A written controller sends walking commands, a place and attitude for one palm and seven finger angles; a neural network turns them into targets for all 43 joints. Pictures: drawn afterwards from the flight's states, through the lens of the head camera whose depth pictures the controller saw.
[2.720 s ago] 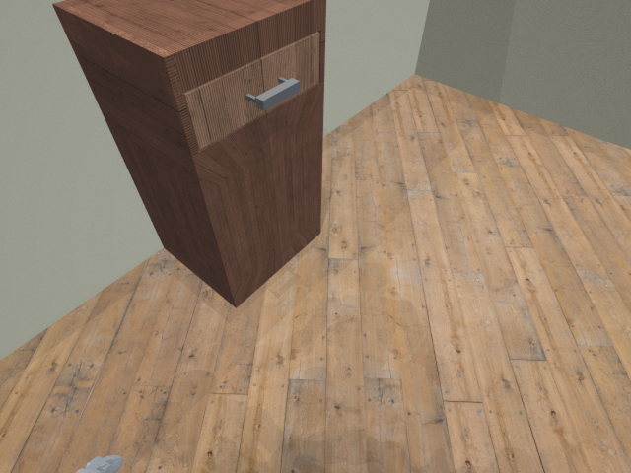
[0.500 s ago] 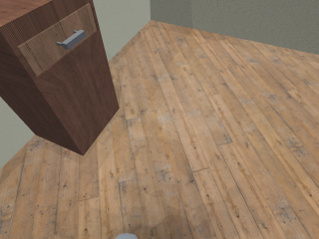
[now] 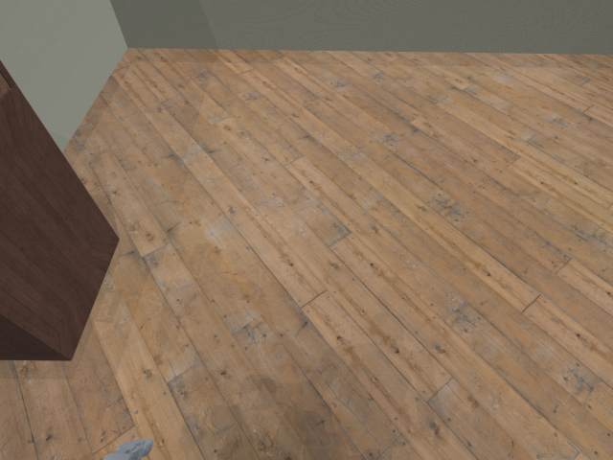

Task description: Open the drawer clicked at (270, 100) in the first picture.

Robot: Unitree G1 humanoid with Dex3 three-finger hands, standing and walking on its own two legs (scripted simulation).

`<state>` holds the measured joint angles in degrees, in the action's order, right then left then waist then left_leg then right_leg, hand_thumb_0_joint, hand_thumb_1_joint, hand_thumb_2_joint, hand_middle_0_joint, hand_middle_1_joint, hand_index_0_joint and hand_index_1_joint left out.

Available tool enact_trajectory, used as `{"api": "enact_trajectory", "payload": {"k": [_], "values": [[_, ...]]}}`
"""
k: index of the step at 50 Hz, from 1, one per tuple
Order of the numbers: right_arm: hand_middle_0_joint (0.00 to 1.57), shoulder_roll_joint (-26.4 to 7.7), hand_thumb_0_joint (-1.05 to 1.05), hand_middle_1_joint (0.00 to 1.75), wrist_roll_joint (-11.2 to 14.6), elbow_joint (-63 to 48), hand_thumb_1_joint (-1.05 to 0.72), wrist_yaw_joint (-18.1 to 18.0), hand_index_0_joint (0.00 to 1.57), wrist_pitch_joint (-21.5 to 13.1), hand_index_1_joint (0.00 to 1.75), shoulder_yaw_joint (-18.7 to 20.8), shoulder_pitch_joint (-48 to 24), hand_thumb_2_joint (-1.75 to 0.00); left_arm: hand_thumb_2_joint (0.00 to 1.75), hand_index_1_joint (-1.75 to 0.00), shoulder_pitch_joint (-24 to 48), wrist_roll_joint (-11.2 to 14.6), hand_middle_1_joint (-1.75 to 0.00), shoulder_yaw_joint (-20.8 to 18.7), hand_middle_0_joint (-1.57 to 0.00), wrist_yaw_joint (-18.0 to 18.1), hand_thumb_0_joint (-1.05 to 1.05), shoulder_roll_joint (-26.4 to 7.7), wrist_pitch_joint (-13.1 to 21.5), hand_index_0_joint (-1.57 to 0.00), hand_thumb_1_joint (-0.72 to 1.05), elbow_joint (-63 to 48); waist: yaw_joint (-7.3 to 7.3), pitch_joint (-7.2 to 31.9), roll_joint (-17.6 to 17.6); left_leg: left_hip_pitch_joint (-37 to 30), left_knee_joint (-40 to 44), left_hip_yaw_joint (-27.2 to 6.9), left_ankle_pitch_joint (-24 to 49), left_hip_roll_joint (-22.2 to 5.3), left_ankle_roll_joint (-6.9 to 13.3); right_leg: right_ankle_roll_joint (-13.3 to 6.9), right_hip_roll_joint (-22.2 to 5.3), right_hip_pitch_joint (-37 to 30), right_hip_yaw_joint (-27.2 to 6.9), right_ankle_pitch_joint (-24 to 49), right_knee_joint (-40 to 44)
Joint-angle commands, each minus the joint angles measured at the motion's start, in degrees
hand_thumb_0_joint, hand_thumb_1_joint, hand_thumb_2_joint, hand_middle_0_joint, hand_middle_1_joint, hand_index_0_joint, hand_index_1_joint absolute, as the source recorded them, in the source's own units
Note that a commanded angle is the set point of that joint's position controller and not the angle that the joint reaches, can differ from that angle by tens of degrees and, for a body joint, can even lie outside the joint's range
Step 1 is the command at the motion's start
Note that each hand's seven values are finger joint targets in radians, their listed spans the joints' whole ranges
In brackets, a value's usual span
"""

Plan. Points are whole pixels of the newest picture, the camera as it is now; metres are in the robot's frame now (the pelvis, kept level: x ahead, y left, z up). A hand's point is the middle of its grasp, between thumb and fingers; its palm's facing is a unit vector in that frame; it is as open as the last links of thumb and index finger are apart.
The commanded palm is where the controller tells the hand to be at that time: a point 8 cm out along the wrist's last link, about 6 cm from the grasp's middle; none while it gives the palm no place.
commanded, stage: walk around to get in front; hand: left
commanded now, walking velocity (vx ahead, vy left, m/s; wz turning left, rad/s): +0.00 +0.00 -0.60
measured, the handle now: out of the picture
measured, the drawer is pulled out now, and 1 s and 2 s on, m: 0.00 0.00 0.00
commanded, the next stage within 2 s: walk to a spot facing it in 1.76 s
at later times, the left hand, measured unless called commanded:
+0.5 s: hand (179, 458) +0.15 +0.20 -0.16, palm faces -0.25 -0.94 -0.21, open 7.4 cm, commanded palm none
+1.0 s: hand (234, 448) +0.16 +0.12 -0.16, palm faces -0.51 -0.83 -0.21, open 7.4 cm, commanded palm none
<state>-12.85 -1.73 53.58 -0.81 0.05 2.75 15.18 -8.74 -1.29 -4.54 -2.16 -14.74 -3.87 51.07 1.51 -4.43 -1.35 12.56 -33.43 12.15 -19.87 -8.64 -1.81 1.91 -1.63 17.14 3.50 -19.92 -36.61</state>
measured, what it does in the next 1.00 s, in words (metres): steps on the spot, turning right: right foot, then left foot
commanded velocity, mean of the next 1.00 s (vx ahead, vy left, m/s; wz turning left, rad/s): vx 0.16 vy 0.00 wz -0.58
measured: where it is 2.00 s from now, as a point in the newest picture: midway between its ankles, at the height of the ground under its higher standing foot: (419, 401)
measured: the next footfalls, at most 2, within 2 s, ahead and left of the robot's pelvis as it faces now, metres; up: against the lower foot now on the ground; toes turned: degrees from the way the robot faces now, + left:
right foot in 0.02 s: +0.03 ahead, -0.13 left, +0.00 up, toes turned -5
left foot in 0.36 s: +0.08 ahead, +0.12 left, +0.00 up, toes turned -8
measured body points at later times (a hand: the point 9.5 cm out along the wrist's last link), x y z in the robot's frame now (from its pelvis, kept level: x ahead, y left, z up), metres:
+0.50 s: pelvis +0.00 +0.02 +0.00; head +0.03 +0.04 +0.45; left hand +0.16 +0.25 -0.15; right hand -0.01 -0.24 -0.12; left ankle +0.04 +0.12 -0.73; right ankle -0.06 -0.10 -0.66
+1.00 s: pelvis +0.06 -0.04 +0.01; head +0.07 -0.06 +0.46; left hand +0.19 +0.16 -0.14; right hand -0.03 -0.30 -0.13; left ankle +0.20 +0.04 -0.68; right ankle -0.06 -0.10 -0.73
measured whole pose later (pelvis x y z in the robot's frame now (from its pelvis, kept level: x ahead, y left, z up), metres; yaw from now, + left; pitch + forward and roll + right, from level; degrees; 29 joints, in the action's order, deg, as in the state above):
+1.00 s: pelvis +0.06 -0.04 +0.01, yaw -35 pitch +0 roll +0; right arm -14.3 -1.9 53.4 1.5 0.3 4.0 12.1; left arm -20.6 -1.5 -2.8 -0.8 -10.2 1.6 57.0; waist -0.5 -1.8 -0.9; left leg 31.3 -51.4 4.0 -14.8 -7.5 -4.4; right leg -1.0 0.7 4.6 -0.5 -17.5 -22.0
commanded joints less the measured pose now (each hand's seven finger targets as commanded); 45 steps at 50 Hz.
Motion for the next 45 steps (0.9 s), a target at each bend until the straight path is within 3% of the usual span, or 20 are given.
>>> {"api": "enact_trajectory", "payload": {"k": [1,2,4,7,13,16,17,18,19,21,24,26,30,33,35,36,37,38,42,45], "values": [[0.20,-5.2,0.00,0.30,0.8,-7.2,-0.90,-0.1,0.20,0.0,0.30,1.5,-1.4,-0.90,0.90,-0.30,-9.9,0.0,-0.30,-3.1,-0.20,2.1,0.00,-15.3,3.5,-0.20,0.90,-1.7,-5.46,10.9,18.0,23.1,-25.5,-2.1,-14.9,1.8,-2.9,-10.9,-21.4,-23.9,-25.7,45.1,14.5],[0.20,-6.6,0.00,0.30,0.9,-7.7,-0.90,-1.1,0.20,0.7,0.30,1.5,-4.5,-0.90,0.90,-0.30,-11.6,0.6,-0.30,-3.2,-0.20,2.9,0.00,-14.4,3.1,-0.20,0.90,-1.3,-7.05,11.6,14.8,22.9,-29.9,-10.3,-14.8,1.2,-2.1,-14.2,-20.9,-20.2,-24.6,44.3,14.2],[0.20,-7.0,0.00,0.30,0.9,-6.8,-0.90,-1.1,0.20,1.1,0.30,1.8,-5.5,-0.90,0.90,-0.30,-3.9,0.2,-0.30,-2.7,-0.20,3.4,0.00,-11.3,2.4,-0.20,0.90,-3.0,-4.22,7.0,13.3,22.7,-31.6,-12.1,-8.9,0.1,-2.2,-14.1,-15.8,-13.4,-21.5,31.1,15.0],[0.20,-5.7,0.00,0.30,0.7,-4.8,-0.90,-0.7,0.20,1.5,0.30,1.7,-3.0,-0.90,0.90,-0.30,0.0,-0.1,-0.30,-1.8,-0.20,3.1,0.00,-9.8,2.5,-0.20,0.90,-4.6,-1.72,5.9,9.7,16.3,-26.1,-9.4,-4.4,2.0,-3.2,-11.9,-11.5,-6.4,-16.9,28.7,15.0],[0.20,-5.3,0.00,0.30,1.1,-5.5,-0.90,-0.7,0.20,0.9,0.30,1.6,-1.8,-0.90,0.90,-0.30,0.5,-0.3,-0.30,-2.3,-0.20,2.6,0.00,-10.9,2.0,-0.20,0.90,-4.9,-1.48,6.2,11.2,9.6,-12.5,-8.4,-3.2,5.0,-2.6,-11.9,-9.7,-2.5,-22.6,21.2,14.9],[0.20,-5.2,0.00,0.30,1.4,-4.6,-0.90,-1.3,0.20,0.1,0.30,1.6,3.4,-0.90,0.90,-0.30,2.6,0.0,-0.30,-2.3,-0.20,2.6,0.00,-10.0,1.5,-0.20,0.90,-5.4,1.18,7.5,10.9,-0.2,2.2,-7.6,3.7,6.2,-1.9,-8.8,-7.2,1.3,-23.5,21.5,10.5],[0.20,-6.7,0.00,0.30,1.4,-3.8,-0.90,-1.6,0.20,-0.5,0.30,1.7,6.0,-0.90,0.90,-0.30,3.1,0.4,-0.30,-1.9,-0.20,2.5,0.00,-8.0,1.3,-0.20,0.90,-6.0,2.48,8.3,5.9,-5.9,9.5,-10.1,6.1,3.6,-1.1,-6.3,-3.7,5.2,-20.9,17.0,6.0],[0.20,-11.8,0.00,0.30,0.7,-4.3,-0.90,-1.7,0.20,-1.0,0.30,2.5,5.6,-0.90,0.90,-0.30,1.2,0.8,-0.30,-1.3,-0.20,1.9,0.00,-4.1,0.9,-0.20,0.90,-7.1,1.60,7.5,-10.5,-9.8,17.4,-25.0,5.7,-9.4,3.1,-2.6,4.7,14.8,-13.9,0.7,-5.5],[0.20,-14.7,0.00,0.30,0.6,-6.0,-0.90,-1.4,0.20,-0.7,0.30,2.8,4.7,-0.90,0.90,-0.30,0.8,0.3,-0.30,-1.2,-0.20,1.6,0.00,-3.8,1.0,-0.20,0.90,-7.9,1.06,5.3,-15.5,-4.1,20.5,-32.3,6.8,-19.1,8.0,-0.3,5.6,16.1,-6.5,-12.7,-19.2],[0.20,-10.9,0.00,0.30,0.2,-6.9,-0.90,-1.7,0.20,-1.3,0.30,1.9,-1.2,-0.90,0.90,-0.30,0.2,-0.5,-0.30,-2.6,-0.20,0.9,0.00,-5.9,0.7,-0.20,0.90,-5.9,-0.83,2.4,-10.1,4.2,21.8,-27.5,0.3,-15.7,9.0,0.5,2.1,14.6,-8.0,-8.2,-31.7],[0.20,-8.9,0.00,0.30,0.2,-7.2,-0.90,-1.8,0.20,-1.3,0.30,1.6,-4.4,-0.90,0.90,-0.30,-1.6,-0.2,-0.30,-2.2,-0.20,-0.2,0.00,-3.5,0.5,-0.20,0.90,-4.5,-1.89,3.7,-8.1,-1.4,17.3,-13.2,13.0,-10.2,7.8,1.6,0.4,15.6,-4.3,-3.5,-30.4],[0.20,-8.9,0.00,0.30,0.1,-5.7,-0.90,-1.6,0.20,-1.2,0.30,2.1,-1.1,-0.90,0.90,-0.30,0.1,0.1,-0.30,-1.7,-0.20,-0.2,0.00,-2.2,0.4,-0.20,0.90,-5.0,-0.25,4.7,-9.1,-5.1,15.1,-10.5,19.8,-10.4,8.7,1.8,-0.2,14.1,-2.4,-5.1,-24.7],[0.20,-10.6,0.00,0.30,-0.2,-3.3,-0.90,-0.9,0.20,-1.0,0.30,3.0,2.9,-0.90,0.90,-0.30,3.5,-0.2,-0.30,-1.0,-0.20,-0.9,0.00,-0.9,1.0,-0.20,0.90,-6.1,2.34,5.2,-8.4,-5.9,16.9,-9.8,3.2,-13.2,8.5,0.8,-0.6,8.7,1.5,-7.7,-9.6],[0.20,-11.8,0.00,0.30,-0.2,-2.4,-0.90,-0.4,0.20,-1.0,0.30,3.5,2.1,-0.90,0.90,-0.30,1.7,-0.2,-0.30,-0.9,-0.20,-1.2,0.00,-0.7,1.9,-0.20,0.90,-5.4,1.26,5.0,-9.5,-4.4,14.5,-7.7,-3.1,-14.0,6.9,-0.5,0.6,3.4,4.0,-6.5,0.3],[0.20,-10.5,0.00,0.30,0.0,-2.1,-0.90,0.0,0.20,-0.9,0.30,3.2,1.9,-0.90,0.90,-0.30,-4.9,-0.3,-0.30,-1.3,-0.20,-0.7,0.00,-2.1,2.8,-0.20,0.90,-2.7,-2.04,6.7,-4.2,3.3,3.7,-3.3,-5.2,-11.1,3.3,-2.1,2.1,-10.7,5.1,0.4,11.7],[0.20,-7.2,0.00,0.30,0.7,-3.5,-0.90,0.5,0.20,-0.8,0.30,2.4,1.2,-0.90,0.90,-0.30,-10.8,-0.7,-0.30,-2.5,-0.20,0.1,0.00,-7.6,3.7,-0.20,0.90,-0.8,-5.16,9.1,9.7,16.5,-11.1,2.8,-9.5,-6.0,-0.3,-5.8,-8.2,-24.3,-8.2,-7.5,19.2],[0.20,-4.3,0.00,0.30,0.5,-7.8,-0.90,1.1,0.20,-0.7,0.30,1.1,-6.6,-0.90,0.90,-0.30,-16.4,-0.1,-0.30,-3.6,-0.20,1.1,0.00,-14.2,4.0,-0.20,0.90,1.0,-9.36,5.0,23.0,33.5,-26.4,0.0,-18.9,1.4,-2.6,-12.4,-21.1,-26.1,-32.2,-7.5,26.0],[0.20,-7.3,0.00,0.30,0.3,-9.2,-0.90,0.9,0.20,-0.5,0.30,1.4,-10.7,-0.90,0.90,-0.30,-18.3,0.6,-0.30,-3.5,-0.20,2.2,0.00,-13.4,4.2,-0.20,0.90,1.4,-10.02,2.7,18.4,34.9,-30.2,-8.3,-13.8,-0.2,-1.5,-14.8,-22.3,-20.4,-34.5,-11.7,27.8],[0.20,-5.9,0.00,0.30,-0.3,-5.6,-0.90,1.8,0.20,-1.0,0.30,2.1,-7.4,-0.90,0.90,-0.30,-9.3,-0.1,-0.30,-1.3,-0.20,2.2,0.00,-6.8,6.0,-0.20,0.90,0.4,-3.20,-1.6,9.0,27.7,-26.8,-9.1,0.9,-1.0,-2.6,-11.8,-13.7,-10.8,-19.5,-0.5,25.4],[0.20,-4.5,0.00,0.30,0.1,-5.1,-0.90,2.1,0.20,-1.2,0.30,2.0,-6.0,-0.90,0.90,-0.30,-10.4,-0.2,-0.30,-1.2,-0.20,2.1,0.00,-7.0,6.9,-0.20,0.90,1.5,-2.56,0.0,9.3,24.5,-21.6,-7.6,4.6,0.5,-3.1,-11.6,-11.1,-11.0,-16.1,7.2,24.6]]}}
